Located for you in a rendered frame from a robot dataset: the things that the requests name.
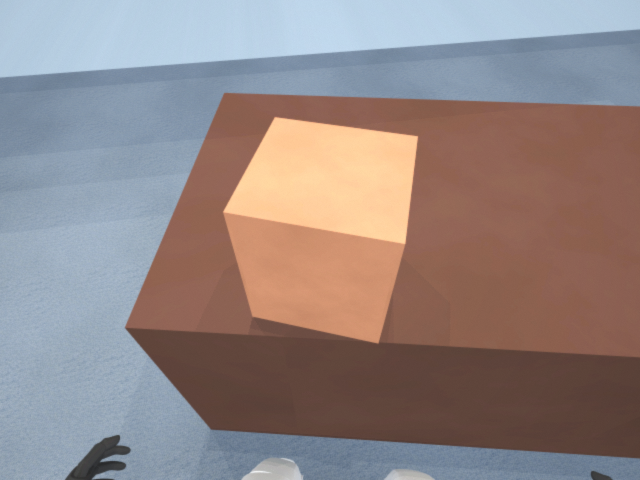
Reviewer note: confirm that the left robot thigh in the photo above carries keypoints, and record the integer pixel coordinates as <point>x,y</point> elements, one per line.
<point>275,469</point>

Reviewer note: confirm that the left robot hand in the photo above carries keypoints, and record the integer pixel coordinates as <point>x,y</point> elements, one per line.
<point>90,465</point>

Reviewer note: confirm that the pedestal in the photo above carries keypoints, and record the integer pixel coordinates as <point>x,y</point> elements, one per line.
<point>514,321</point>

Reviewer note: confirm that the carton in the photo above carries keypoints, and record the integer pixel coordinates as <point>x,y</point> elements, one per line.
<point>318,225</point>

